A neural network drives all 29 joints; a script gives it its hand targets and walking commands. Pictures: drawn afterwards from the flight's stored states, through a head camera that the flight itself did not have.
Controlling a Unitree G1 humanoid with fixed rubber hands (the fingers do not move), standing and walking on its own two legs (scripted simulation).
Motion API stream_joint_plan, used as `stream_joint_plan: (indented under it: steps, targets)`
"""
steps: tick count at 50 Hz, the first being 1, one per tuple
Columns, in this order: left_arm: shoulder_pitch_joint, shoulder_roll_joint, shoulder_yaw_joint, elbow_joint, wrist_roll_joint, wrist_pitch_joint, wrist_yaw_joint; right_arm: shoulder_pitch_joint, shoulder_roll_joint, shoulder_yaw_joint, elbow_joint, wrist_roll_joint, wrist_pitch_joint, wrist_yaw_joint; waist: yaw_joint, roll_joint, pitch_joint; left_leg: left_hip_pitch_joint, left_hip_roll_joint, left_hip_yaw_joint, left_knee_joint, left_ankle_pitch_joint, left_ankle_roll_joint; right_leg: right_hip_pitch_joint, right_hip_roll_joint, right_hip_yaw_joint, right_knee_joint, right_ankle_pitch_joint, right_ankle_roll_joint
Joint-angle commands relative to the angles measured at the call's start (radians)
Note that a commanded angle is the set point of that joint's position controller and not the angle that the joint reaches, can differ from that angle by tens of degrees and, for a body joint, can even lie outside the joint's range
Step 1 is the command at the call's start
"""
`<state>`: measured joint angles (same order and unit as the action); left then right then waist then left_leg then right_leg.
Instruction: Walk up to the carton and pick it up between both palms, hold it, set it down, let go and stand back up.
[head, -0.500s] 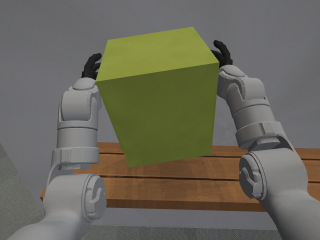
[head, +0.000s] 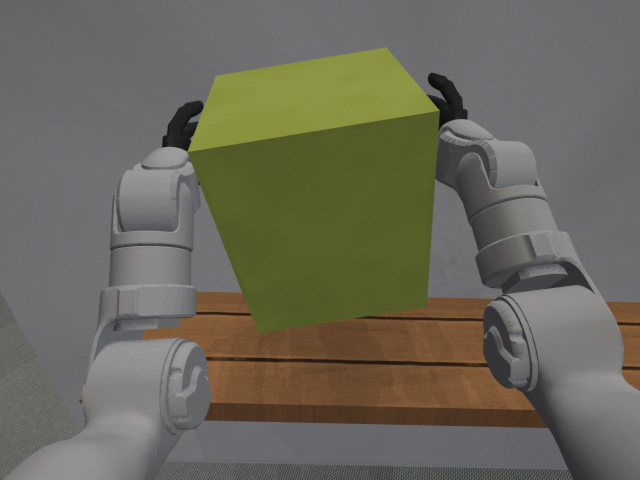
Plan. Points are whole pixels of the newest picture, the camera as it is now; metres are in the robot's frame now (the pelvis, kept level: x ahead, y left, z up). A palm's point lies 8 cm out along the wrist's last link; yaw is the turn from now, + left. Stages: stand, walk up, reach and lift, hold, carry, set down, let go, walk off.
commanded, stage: hold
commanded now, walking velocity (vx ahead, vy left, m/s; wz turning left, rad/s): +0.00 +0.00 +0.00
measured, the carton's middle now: (321, 191) +0.38 +0.00 +0.26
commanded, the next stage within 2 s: none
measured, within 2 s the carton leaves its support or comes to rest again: neither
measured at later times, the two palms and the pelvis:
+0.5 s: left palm (182, 163) +0.37 +0.16 +0.30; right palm (449, 137) +0.38 -0.14 +0.33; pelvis +0.00 +0.00 +0.00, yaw +0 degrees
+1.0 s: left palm (182, 164) +0.37 +0.16 +0.30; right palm (449, 137) +0.38 -0.14 +0.33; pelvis +0.00 +0.00 +0.00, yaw +0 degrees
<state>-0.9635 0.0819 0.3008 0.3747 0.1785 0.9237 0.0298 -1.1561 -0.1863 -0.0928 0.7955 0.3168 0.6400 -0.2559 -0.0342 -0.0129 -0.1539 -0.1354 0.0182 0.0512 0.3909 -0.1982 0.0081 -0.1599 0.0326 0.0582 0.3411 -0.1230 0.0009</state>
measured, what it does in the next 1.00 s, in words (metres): stands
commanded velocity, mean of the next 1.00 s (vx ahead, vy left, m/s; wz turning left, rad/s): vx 0.00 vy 0.00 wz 0.00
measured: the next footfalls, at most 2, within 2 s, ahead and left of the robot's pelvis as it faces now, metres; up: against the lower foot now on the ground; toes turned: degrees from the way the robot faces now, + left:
none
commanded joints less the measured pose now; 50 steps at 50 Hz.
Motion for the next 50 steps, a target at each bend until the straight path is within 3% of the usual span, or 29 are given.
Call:
stream_joint_plan:
  steps: [1,2,5,7,8,13,14,15,17,19,21,22,23,24,27,28,29,30,31,32,34,36,38,39,41,44,46,49,50]
  targets:
    - [-0.896,-0.55,-0.299,-0.116,-0.153,-0.109,-0.173,-0.689,0.632,0.21,-0.165,0.195,0.0,0.174,-0.089,0.096,-0.368,-0.046,-0.021,-0.107,-0.107,0.14,-0.063,0.311,0.053,-0.032,-0.022,0.168,-0.011]
    - [-0.834,-0.556,-0.299,-0.108,-0.126,-0.097,-0.179,-0.66,0.607,0.232,-0.173,0.217,0.007,0.17,-0.085,0.107,-0.376,-0.012,-0.018,-0.113,-0.09,0.201,-0.061,0.329,0.052,-0.03,-0.028,0.218,-0.011]
    - [-0.833,-0.54,-0.287,-0.085,-0.129,-0.094,-0.188,-0.668,0.6,0.224,-0.161,0.2,0.02,0.166,-0.079,0.071,-0.35,-0.031,-0.016,-0.106,-0.104,0.136,-0.06,0.323,0.055,-0.029,-0.033,0.171,-0.01]
    - [-0.847,-0.538,-0.264,-0.056,-0.102,-0.087,-0.199,-0.656,0.607,0.207,-0.127,0.194,0.029,0.163,-0.088,0.095,-0.279,-0.064,-0.017,-0.099,-0.117,0.091,-0.057,0.314,0.044,-0.028,-0.033,0.136,-0.008]
    - [-0.825,-0.517,-0.247,-0.063,-0.097,-0.086,-0.208,-0.685,0.612,0.223,-0.168,0.195,0.021,0.161,-0.051,0.057,-0.303,-0.064,-0.023,-0.09,-0.115,0.116,-0.043,0.331,0.046,-0.022,-0.035,0.14,-0.002]
    - [-0.912,-0.555,-0.308,-0.166,-0.145,-0.099,-0.188,-0.714,0.606,0.234,-0.22,0.238,0.012,0.166,-0.078,0.106,-0.42,-0.022,-0.018,-0.107,-0.088,0.215,-0.074,0.359,0.059,-0.041,-0.009,0.213,-0.014]
    - [-0.902,-0.552,-0.316,-0.168,-0.166,-0.103,-0.178,-0.719,0.631,0.254,-0.258,0.234,0.002,0.165,-0.079,0.073,-0.422,-0.02,-0.029,-0.104,-0.078,0.217,-0.068,0.347,0.067,-0.05,-0.018,0.219,-0.006]
    - [-0.912,-0.546,-0.304,-0.127,-0.157,-0.1,-0.18,-0.716,0.624,0.231,-0.223,0.212,0.011,0.161,-0.084,0.088,-0.391,-0.029,-0.036,-0.094,-0.087,0.151,-0.061,0.324,0.049,-0.037,-0.029,0.181,-0.006]
    - [-0.9,-0.529,-0.275,-0.118,-0.126,-0.097,-0.187,-0.672,0.634,0.242,-0.168,0.213,0.022,0.164,-0.07,0.071,-0.346,-0.042,-0.036,-0.091,-0.104,0.148,-0.054,0.322,0.055,-0.042,-0.027,0.17,-0.003]
    - [-0.919,-0.533,-0.267,-0.087,-0.112,-0.093,-0.192,-0.688,0.596,0.2,-0.114,0.192,0.026,0.17,-0.072,0.115,-0.297,-0.107,-0.016,-0.098,-0.138,0.044,-0.061,0.314,0.049,-0.031,-0.019,0.096,-0.016]
    - [-0.934,-0.546,-0.27,-0.088,-0.136,-0.104,-0.184,-0.735,0.641,0.22,-0.173,0.202,0.014,0.175,-0.062,0.066,-0.358,-0.064,-0.027,-0.092,-0.12,0.098,-0.054,0.31,0.055,-0.037,-0.027,0.109,-0.006]
    - [-0.899,-0.563,-0.295,-0.091,-0.147,-0.102,-0.185,-0.725,0.622,0.223,-0.207,0.206,0.008,0.176,-0.075,0.093,-0.385,-0.06,-0.026,-0.097,-0.108,0.145,-0.067,0.328,0.055,-0.036,-0.015,0.148,-0.011]
    - [-0.84,-0.533,-0.26,-0.036,-0.114,-0.095,-0.192,-0.712,0.619,0.227,-0.172,0.204,0.019,0.168,-0.053,0.063,-0.338,-0.061,-0.026,-0.088,-0.116,0.123,-0.053,0.318,0.049,-0.032,-0.03,0.131,0.0]
    - [-0.847,-0.534,-0.268,-0.041,-0.113,-0.087,-0.201,-0.676,0.594,0.208,-0.149,0.19,0.03,0.168,-0.086,0.086,-0.309,-0.059,-0.018,-0.097,-0.12,0.121,-0.058,0.309,0.043,-0.023,-0.034,0.15,-0.011]
    - [-0.909,-0.534,-0.26,-0.118,-0.128,-0.098,-0.189,-0.687,0.622,0.224,-0.148,0.21,0.023,0.166,-0.057,0.097,-0.377,-0.044,-0.026,-0.099,-0.103,0.157,-0.061,0.343,0.05,-0.027,-0.02,0.172,-0.013]
    - [-0.915,-0.534,-0.291,-0.17,-0.152,-0.108,-0.188,-0.665,0.627,0.233,-0.191,0.214,0.027,0.161,-0.086,0.087,-0.394,-0.022,-0.024,-0.103,-0.095,0.183,-0.071,0.357,0.052,-0.037,-0.016,0.212,-0.009]
    - [-0.872,-0.537,-0.283,-0.113,-0.149,-0.101,-0.188,-0.709,0.626,0.241,-0.239,0.212,0.019,0.162,-0.076,0.056,-0.38,-0.045,-0.025,-0.1,-0.09,0.178,-0.057,0.349,0.05,-0.037,-0.029,0.202,-0.004]
    - [-0.881,-0.529,-0.257,-0.045,-0.119,-0.092,-0.198,-0.709,0.604,0.214,-0.181,0.202,0.03,0.159,-0.085,0.064,-0.329,-0.049,-0.027,-0.108,-0.107,0.118,-0.044,0.296,0.039,-0.024,-0.048,0.15,-0.001]
    - [-0.885,-0.54,-0.274,-0.083,-0.131,-0.095,-0.201,-0.7,0.621,0.221,-0.179,0.217,0.026,0.162,-0.069,0.09,-0.324,-0.068,-0.025,-0.105,-0.107,0.141,-0.061,0.305,0.047,-0.031,-0.031,0.158,-0.007]
    - [-0.867,-0.529,-0.258,-0.067,-0.125,-0.097,-0.2,-0.735,0.63,0.227,-0.218,0.199,0.024,0.16,-0.061,0.055,-0.368,-0.044,-0.033,-0.096,-0.117,0.098,-0.042,0.318,0.047,-0.029,-0.042,0.116,-0.001]
    - [-0.881,-0.538,-0.295,-0.073,-0.132,-0.091,-0.198,-0.724,0.601,0.214,-0.202,0.197,0.026,0.164,-0.083,0.105,-0.361,-0.053,-0.018,-0.101,-0.115,0.121,-0.063,0.319,0.054,-0.035,-0.029,0.141,-0.011]
    - [-0.907,-0.55,-0.3,-0.128,-0.142,-0.097,-0.193,-0.725,0.614,0.227,-0.195,0.212,0.027,0.167,-0.067,0.112,-0.399,-0.047,-0.02,-0.094,-0.108,0.15,-0.068,0.331,0.058,-0.035,-0.017,0.169,-0.011]
    - [-0.884,-0.551,-0.291,-0.093,-0.137,-0.096,-0.191,-0.684,0.587,0.193,-0.161,0.213,0.031,0.168,-0.095,0.125,-0.348,-0.054,-0.011,-0.116,-0.103,0.174,-0.08,0.308,0.056,-0.023,-0.026,0.174,-0.021]
    - [-0.885,-0.555,-0.301,-0.101,-0.143,-0.092,-0.195,-0.696,0.61,0.225,-0.195,0.212,0.029,0.163,-0.071,0.091,-0.374,-0.049,-0.017,-0.102,-0.097,0.16,-0.072,0.311,0.055,-0.022,-0.023,0.163,-0.014]
    - [-0.877,-0.539,-0.27,-0.062,-0.127,-0.091,-0.197,-0.711,0.608,0.219,-0.176,0.195,0.033,0.166,-0.067,0.074,-0.306,-0.086,-0.014,-0.109,-0.125,0.093,-0.056,0.296,0.051,-0.025,-0.031,0.115,-0.014]
    - [-0.887,-0.536,-0.28,-0.114,-0.135,-0.096,-0.203,-0.695,0.622,0.225,-0.172,0.22,0.036,0.17,-0.061,0.098,-0.34,-0.045,-0.02,-0.104,-0.103,0.177,-0.069,0.309,0.052,-0.03,-0.032,0.17,-0.019]
    - [-0.884,-0.502,-0.239,-0.079,-0.105,-0.09,-0.21,-0.687,0.623,0.232,-0.138,0.206,0.051,0.166,-0.049,0.068,-0.308,-0.045,-0.025,-0.087,-0.119,0.144,-0.055,0.302,0.054,-0.027,-0.038,0.134,-0.008]
    - [-0.925,-0.526,-0.291,-0.112,-0.154,-0.104,-0.195,-0.715,0.644,0.219,-0.219,0.205,0.03,0.162,-0.076,0.089,-0.395,-0.054,-0.034,-0.1,-0.102,0.112,-0.055,0.327,0.041,-0.031,-0.031,0.145,-0.003]
    - [-0.905,-0.55,-0.295,-0.111,-0.163,-0.108,-0.189,-0.76,0.628,0.23,-0.247,0.231,0.026,0.162,-0.075,0.085,-0.414,-0.04,-0.024,-0.105,-0.093,0.173,-0.059,0.335,0.054,-0.03,-0.026,0.196,-0.01]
